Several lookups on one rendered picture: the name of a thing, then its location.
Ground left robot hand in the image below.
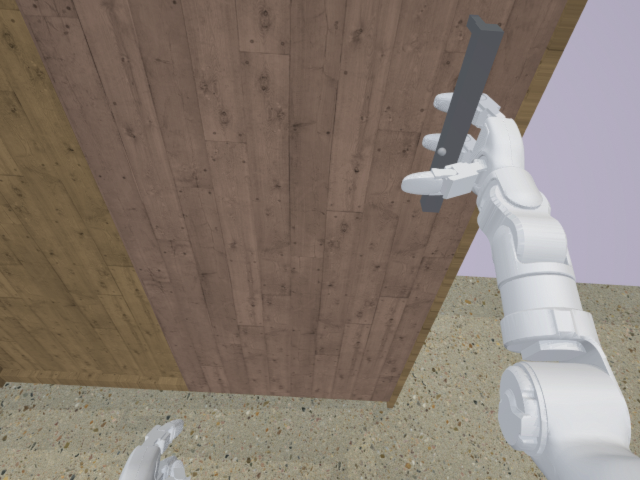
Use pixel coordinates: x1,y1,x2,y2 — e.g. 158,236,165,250
119,419,191,480

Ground wardrobe door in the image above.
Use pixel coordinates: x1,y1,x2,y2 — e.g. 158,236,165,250
15,0,568,402
0,0,183,378

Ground handle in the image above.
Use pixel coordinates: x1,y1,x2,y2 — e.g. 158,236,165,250
420,14,504,213

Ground robot right forearm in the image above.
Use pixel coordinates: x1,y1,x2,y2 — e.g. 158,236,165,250
476,167,631,445

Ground right robot hand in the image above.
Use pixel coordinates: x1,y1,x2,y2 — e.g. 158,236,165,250
401,93,525,199

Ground right robot upper arm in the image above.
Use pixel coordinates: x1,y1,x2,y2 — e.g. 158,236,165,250
498,361,640,480

